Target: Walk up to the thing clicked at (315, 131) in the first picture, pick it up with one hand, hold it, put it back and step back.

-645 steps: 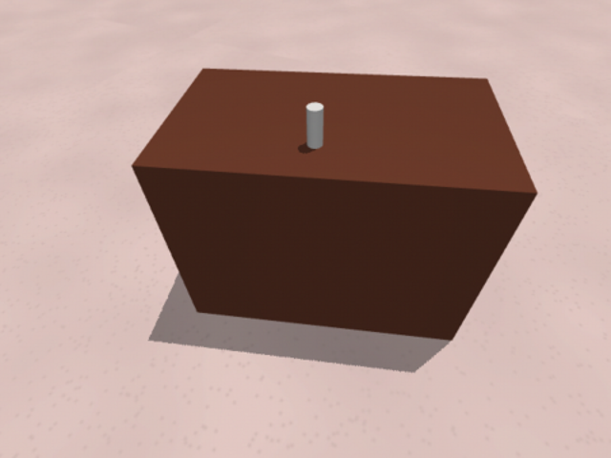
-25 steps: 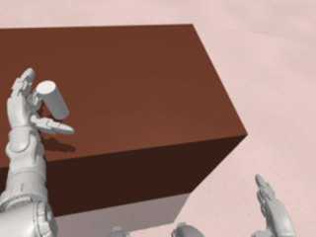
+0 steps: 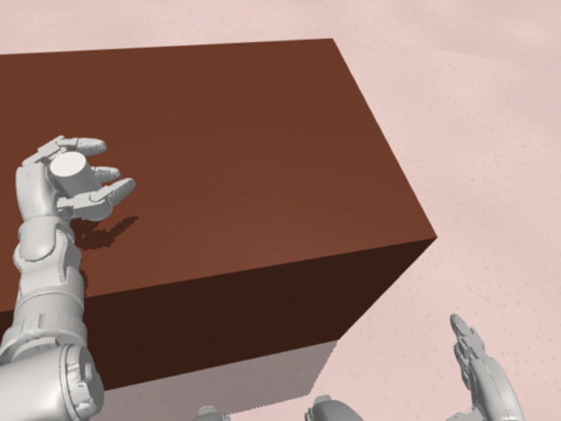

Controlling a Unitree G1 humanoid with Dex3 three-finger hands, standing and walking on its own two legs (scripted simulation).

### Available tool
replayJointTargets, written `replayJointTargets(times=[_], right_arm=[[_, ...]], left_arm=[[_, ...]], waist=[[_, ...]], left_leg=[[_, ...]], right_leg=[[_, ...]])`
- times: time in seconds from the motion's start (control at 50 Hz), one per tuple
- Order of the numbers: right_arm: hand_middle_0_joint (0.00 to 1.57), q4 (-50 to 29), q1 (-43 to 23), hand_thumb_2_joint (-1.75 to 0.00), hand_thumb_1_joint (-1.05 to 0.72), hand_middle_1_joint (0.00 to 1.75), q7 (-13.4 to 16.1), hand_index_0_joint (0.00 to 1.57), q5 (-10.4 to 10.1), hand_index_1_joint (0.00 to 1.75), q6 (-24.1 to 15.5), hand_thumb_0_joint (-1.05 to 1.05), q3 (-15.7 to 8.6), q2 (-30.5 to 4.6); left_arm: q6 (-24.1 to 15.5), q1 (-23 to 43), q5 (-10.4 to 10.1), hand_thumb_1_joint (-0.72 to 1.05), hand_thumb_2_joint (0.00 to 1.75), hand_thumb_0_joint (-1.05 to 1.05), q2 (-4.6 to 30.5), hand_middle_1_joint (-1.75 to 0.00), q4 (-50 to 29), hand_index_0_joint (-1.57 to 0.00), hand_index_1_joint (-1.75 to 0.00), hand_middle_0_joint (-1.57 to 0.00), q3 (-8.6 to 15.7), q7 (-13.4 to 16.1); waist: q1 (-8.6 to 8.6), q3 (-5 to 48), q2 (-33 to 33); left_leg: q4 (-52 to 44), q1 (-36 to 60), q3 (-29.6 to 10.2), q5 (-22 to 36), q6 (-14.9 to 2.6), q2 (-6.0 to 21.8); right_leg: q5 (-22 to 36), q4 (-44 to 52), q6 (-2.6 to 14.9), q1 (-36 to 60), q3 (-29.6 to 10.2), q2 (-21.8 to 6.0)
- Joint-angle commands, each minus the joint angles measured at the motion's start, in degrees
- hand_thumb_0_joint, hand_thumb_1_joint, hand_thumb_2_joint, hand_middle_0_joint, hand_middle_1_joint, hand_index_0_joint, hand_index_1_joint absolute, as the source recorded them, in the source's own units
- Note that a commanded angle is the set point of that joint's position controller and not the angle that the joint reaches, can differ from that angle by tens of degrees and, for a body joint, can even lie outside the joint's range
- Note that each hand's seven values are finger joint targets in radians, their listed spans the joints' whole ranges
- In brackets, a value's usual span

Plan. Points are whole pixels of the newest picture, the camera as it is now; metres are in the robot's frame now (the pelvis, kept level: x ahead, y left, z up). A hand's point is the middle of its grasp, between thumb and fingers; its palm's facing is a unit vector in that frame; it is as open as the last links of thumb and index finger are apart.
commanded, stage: settle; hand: left
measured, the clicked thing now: (84, 189) +0.47 +0.24 +0.05
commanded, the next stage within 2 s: lift in 1.18 s
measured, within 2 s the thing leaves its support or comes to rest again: leaves its support in 0.36 s
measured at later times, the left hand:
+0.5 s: hand (76, 174) +0.46 +0.23 +0.09, palm faces +0.20 -0.98 +0.01, open 5.0 cm
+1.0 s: hand (63, 149) +0.47 +0.23 +0.13, palm faces +0.20 -0.98 +0.01, open 5.0 cm
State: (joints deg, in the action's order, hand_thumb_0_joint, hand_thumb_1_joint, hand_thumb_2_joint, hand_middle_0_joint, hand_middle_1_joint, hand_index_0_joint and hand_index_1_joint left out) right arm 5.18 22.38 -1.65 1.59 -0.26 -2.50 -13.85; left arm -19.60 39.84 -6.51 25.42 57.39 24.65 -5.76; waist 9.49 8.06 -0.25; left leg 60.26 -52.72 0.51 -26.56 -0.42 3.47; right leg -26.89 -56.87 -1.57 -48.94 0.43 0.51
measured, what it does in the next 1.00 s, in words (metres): stands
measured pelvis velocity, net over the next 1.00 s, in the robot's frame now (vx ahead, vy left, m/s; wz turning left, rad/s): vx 0.01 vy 0.00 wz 0.00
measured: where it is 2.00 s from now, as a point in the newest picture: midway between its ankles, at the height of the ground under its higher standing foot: outside the picture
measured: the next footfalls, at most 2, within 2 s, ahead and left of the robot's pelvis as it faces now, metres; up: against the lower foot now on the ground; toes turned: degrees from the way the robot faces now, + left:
none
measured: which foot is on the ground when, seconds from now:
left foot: down 0.00-1.00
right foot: down 0.00-1.00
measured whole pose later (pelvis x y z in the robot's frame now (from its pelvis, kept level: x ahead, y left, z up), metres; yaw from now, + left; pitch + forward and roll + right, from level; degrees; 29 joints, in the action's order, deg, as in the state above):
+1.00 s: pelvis +0.01 +0.00 +0.02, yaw +0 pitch +14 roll -2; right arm 13.2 19.9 0.0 -0.4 0.5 -2.7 -13.1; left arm -11.4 41.3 -7.4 26.2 53.2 21.8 -6.1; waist 7.1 7.2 -0.1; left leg 53.3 -43.3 1.2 -24.4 -0.6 2.9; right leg -24.7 -50.0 -1.8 -39.8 -0.1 0.1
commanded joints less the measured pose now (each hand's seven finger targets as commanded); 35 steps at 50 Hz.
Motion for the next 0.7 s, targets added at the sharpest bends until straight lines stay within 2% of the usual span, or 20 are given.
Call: replayJointTargets(times=[0.0,0.02,0.06,0.08,0.1,0.12,0.18,0.22,0.24,0.26,0.3,0.36,0.4,0.44,0.48,0.54,0.58,0.6,0.64,0.68], right_arm=[[0.05,-9.20,1.65,-0.04,0.53,0.05,0.87,0.05,-0.37,0.05,-2.32,0.00,-5.19,-8.55],[0.05,-8.81,0.89,-0.04,0.53,0.05,0.91,0.05,-0.56,0.05,-2.23,0.00,-5.01,-8.38],[0.05,-9.24,-0.40,-0.04,0.53,0.05,1.01,0.05,-0.45,0.05,-2.36,0.00,-5.85,-8.90],[0.05,-8.52,-0.22,-0.04,0.54,0.05,0.95,0.05,-0.36,0.05,-2.36,0.00,-5.57,-8.65],[0.05,-8.75,-0.37,-0.05,0.53,0.05,0.78,0.05,-0.38,0.05,-2.42,0.00,-4.64,-7.85],[0.05,-9.43,0.25,-0.05,0.53,0.05,1.01,0.05,-0.40,0.05,-2.37,0.00,-5.11,-8.59],[0.05,-11.18,1.76,-0.05,0.54,0.05,0.93,0.05,-0.61,0.05,-2.16,0.00,-3.57,-7.40],[0.05,-8.97,3.39,-0.05,0.54,0.05,1.28,0.05,-0.61,0.05,-2.07,0.00,-5.02,-8.87],[0.05,-7.80,2.99,-0.05,0.54,0.05,1.06,0.05,-0.70,0.05,-1.95,0.00,-3.28,-7.03],[0.05,-9.35,0.99,-0.05,0.54,0.05,1.15,0.05,-0.83,0.05,-2.21,0.00,-3.10,-6.80],[0.05,-8.69,-0.04,-0.05,0.54,0.05,1.59,0.05,-0.89,0.05,-2.21,0.00,-5.58,-8.87],[0.05,-10.41,-1.16,-0.05,0.54,0.05,1.68,0.05,-1.22,0.05,-2.42,0.00,-3.21,-7.14],[0.05,-8.16,-0.31,-0.05,0.54,0.05,2.18,0.05,-1.37,0.05,-1.98,0.00,-5.24,-8.88],[0.05,-6.35,-0.06,-0.05,0.54,0.05,1.90,0.05,-1.23,0.05,-1.96,0.00,-3.35,-7.04],[0.05,-7.07,-1.49,-0.05,0.54,0.05,2.18,0.05,-1.44,0.05,-2.17,0.00,-5.31,-8.62],[0.05,-6.29,0.60,-0.05,0.55,0.05,2.00,0.05,-1.59,0.05,-1.92,0.00,-3.38,-7.17],[0.05,-4.76,0.13,-0.05,0.55,0.05,2.01,0.05,-1.75,0.05,-1.79,0.00,-3.94,-7.33],[0.05,-6.63,-2.15,-0.05,0.55,0.05,2.01,0.05,-1.92,0.05,-2.06,0.00,-3.78,-7.63],[0.05,-3.54,-0.04,-0.05,0.55,0.05,2.07,0.05,-1.74,0.05,-1.78,0.00,-4.46,-8.04],[0.05,-4.25,-1.35,-0.05,0.55,0.05,2.02,0.05,-1.96,0.05,-1.98,0.00,-3.85,-7.36]], left_arm=[[-4.51,20.79,-0.48,0.29,0.88,0.00,15.46,-1.11,-17.06,-1.29,-1.10,-1.28,2.20,0.43],[-4.25,19.02,-0.42,0.32,0.90,0.00,15.23,-1.12,-15.59,-1.30,-1.11,-1.29,2.23,0.41],[-4.34,19.65,-0.59,0.36,0.94,0.00,12.68,-1.17,-13.34,-1.34,-1.16,-1.33,1.20,0.02],[-4.21,18.25,-0.12,0.44,1.02,0.00,13.00,-1.22,-11.23,-1.33,-1.21,-1.33,1.53,0.12],[-4.78,21.83,0.01,0.52,1.10,0.00,11.57,-1.24,-13.52,-1.28,-1.26,-1.30,-0.99,-0.30],[-4.67,20.05,0.15,0.60,1.18,0.00,15.29,-1.27,-12.36,-1.29,-1.29,-1.30,2.03,-0.07],[-4.60,20.76,-0.71,0.76,1.31,0.00,14.34,-1.34,-14.80,-1.34,-1.35,-1.35,0.86,-0.87],[-4.40,21.19,-1.15,0.83,1.34,0.00,15.51,-1.35,-16.07,-1.35,-1.37,-1.36,1.36,-1.03],[-4.22,22.25,-0.98,0.85,1.35,0.00,15.70,-1.36,-17.10,-1.37,-1.38,-1.38,1.07,-1.18],[-4.05,22.42,-1.03,0.82,1.34,0.00,15.21,-1.38,-17.74,-1.39,-1.39,-1.39,0.68,-1.10],[-3.61,23.61,-0.81,0.73,1.30,0.00,16.51,-1.38,-19.34,-1.41,-1.40,-1.41,0.82,-0.61],[-2.85,24.30,-1.09,0.65,1.31,0.00,14.96,-1.41,-20.06,-1.41,-1.42,-1.42,-0.41,-0.51],[-2.00,23.95,-1.18,0.62,1.32,0.00,15.22,-1.42,-18.00,-1.42,-1.43,-1.42,-0.05,-0.40],[-1.36,24.29,-1.30,0.63,1.30,0.00,14.15,-1.39,-16.99,-1.40,-1.41,-1.41,-0.72,-0.66],[-0.71,24.24,-1.46,0.66,1.31,0.00,14.57,-1.40,-17.15,-1.41,-1.41,-1.41,-0.63,-0.53],[0.52,23.12,-1.56,0.64,1.33,0.00,13.66,-1.42,-16.48,-1.42,-1.43,-1.42,-0.83,-0.52],[0.82,24.49,-1.75,0.63,1.33,0.00,14.00,-1.42,-16.85,-1.43,-1.44,-1.43,-1.17,-1.08],[1.22,24.60,-1.58,0.65,1.34,0.00,13.71,-1.43,-16.59,-1.43,-1.44,-1.43,-1.37,-1.12],[1.63,25.49,-1.48,0.65,1.35,0.00,14.92,-1.43,-16.73,-1.43,-1.44,-1.43,-0.93,-1.11],[1.78,26.14,-1.72,0.64,1.33,0.00,14.66,-1.41,-17.30,-1.42,-1.43,-1.42,-1.08,-0.88]], waist=[[-2.73,27.20,9.71],[-2.72,25.57,8.64],[-1.03,21.81,6.48],[-0.57,21.36,6.07],[-0.11,20.89,6.70],[-0.93,22.17,6.10],[-1.20,26.07,7.23],[-1.14,25.20,7.91],[-1.62,24.46,8.94],[-1.75,24.60,9.06],[-1.83,24.89,9.96],[-2.00,26.52,9.79],[-1.78,24.07,7.65],[-2.26,21.19,9.25],[-1.77,22.43,8.33],[-2.11,23.49,7.03],[-2.24,23.00,7.54],[-2.33,23.50,6.30],[-2.25,22.89,7.67],[-2.57,22.93,7.13]], left_leg=[[-6.54,24.02,-2.24,28.64,0.62,-0.67],[-6.63,22.31,-1.98,27.21,0.34,-0.79],[-6.65,19.61,-1.70,22.62,-0.07,-0.87],[-6.60,18.87,-1.78,21.15,-0.28,-0.81],[-6.64,18.49,-1.43,18.37,-0.47,-1.16],[-6.71,19.03,-1.02,17.37,-0.63,-1.32],[-6.57,20.84,-0.38,19.02,-0.67,-1.85],[-6.58,21.00,-0.59,19.98,-0.57,-1.78],[-6.77,21.21,-0.56,19.84,-0.53,-1.80],[-7.07,21.67,-0.53,19.15,-0.50,-1.79],[-8.01,22.95,-0.96,19.03,-0.15,-1.54],[-8.36,25.65,-1.25,21.75,-0.02,-1.16],[-9.34,24.57,-1.58,21.69,0.03,-1.02],[-10.38,24.69,-1.77,19.70,0.43,-1.04],[-10.66,25.79,-1.66,19.58,0.29,-0.93],[-10.32,25.73,-1.25,23.16,-0.12,-1.07],[-10.29,26.63,-1.19,25.23,-0.17,-0.99],[-10.56,26.98,-1.35,25.16,-0.20,-0.87],[-10.66,26.87,-1.04,25.24,-0.24,-1.00],[-11.07,26.79,-0.72,23.78,-0.39,-1.25]], right_leg=[[22.45,4.84,2.51,9.15,1.68,1.27],[22.28,4.97,2.44,9.23,1.36,1.19],[20.29,5.53,2.26,7.67,0.97,1.15],[19.09,5.49,2.27,6.48,0.97,1.16],[17.53,6.07,2.15,6.09,0.64,1.07],[17.13,6.47,2.01,7.13,0.46,0.90],[19.95,6.98,1.69,10.53,0.05,0.63],[20.59,6.92,1.74,10.01,0.11,0.65],[20.20,7.06,1.77,9.51,0.07,0.60],[19.44,7.30,1.79,9.83,0.06,0.60],[18.54,7.27,2.08,9.69,0.40,0.69],[19.41,7.60,2.20,10.58,0.62,0.77],[19.47,7.86,2.27,10.73,0.96,1.02],[16.98,8.37,2.46,9.22,1.25,1.07],[16.99,8.88,2.37,9.50,1.29,1.10],[20.86,9.04,2.15,12.15,1.04,0.91],[22.02,9.25,2.07,12.22,1.04,0.91],[21.77,9.34,2.09,12.29,1.08,0.94],[22.32,9.70,2.03,12.40,0.80,0.74],[22.02,10.31,1.91,13.64,0.64,0.67]])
